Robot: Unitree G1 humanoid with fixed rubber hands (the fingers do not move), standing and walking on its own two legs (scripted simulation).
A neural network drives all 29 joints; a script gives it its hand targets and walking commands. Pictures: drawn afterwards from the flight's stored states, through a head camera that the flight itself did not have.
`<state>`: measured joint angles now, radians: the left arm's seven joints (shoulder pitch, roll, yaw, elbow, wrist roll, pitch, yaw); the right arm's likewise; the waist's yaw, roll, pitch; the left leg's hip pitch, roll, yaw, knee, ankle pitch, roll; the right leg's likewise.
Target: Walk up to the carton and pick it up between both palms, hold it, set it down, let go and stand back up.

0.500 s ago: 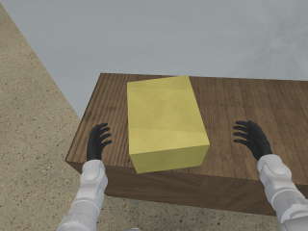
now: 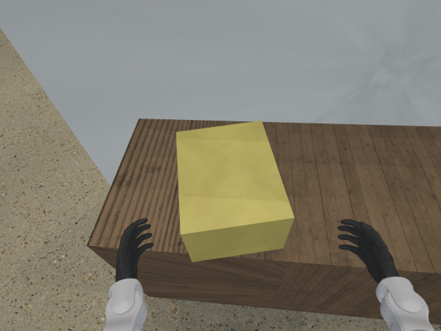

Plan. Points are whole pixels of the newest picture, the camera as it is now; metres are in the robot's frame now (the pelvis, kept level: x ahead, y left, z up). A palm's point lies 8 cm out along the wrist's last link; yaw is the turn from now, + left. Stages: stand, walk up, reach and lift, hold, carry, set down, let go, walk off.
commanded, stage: set down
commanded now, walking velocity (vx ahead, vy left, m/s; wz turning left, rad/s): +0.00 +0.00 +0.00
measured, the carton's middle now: (228, 188) +0.44 +0.04 -0.09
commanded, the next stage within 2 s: let go in 1.26 s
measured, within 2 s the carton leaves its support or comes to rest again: neither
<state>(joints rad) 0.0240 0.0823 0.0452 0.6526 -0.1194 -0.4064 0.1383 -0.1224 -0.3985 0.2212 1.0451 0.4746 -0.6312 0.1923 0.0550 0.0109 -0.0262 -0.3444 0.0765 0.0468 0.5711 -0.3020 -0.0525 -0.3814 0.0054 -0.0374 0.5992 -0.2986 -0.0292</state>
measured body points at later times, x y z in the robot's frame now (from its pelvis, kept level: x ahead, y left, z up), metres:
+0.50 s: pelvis +0.00 +0.01 +0.00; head +0.02 +0.01 +0.45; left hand +0.21 +0.23 -0.06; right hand +0.21 -0.23 -0.06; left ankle -0.01 +0.15 -0.73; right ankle +0.00 -0.10 -0.73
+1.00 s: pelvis +0.02 +0.02 +0.02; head +0.02 +0.04 +0.47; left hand +0.19 +0.24 -0.06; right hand +0.19 -0.21 -0.07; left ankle -0.01 +0.15 -0.73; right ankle +0.00 -0.10 -0.73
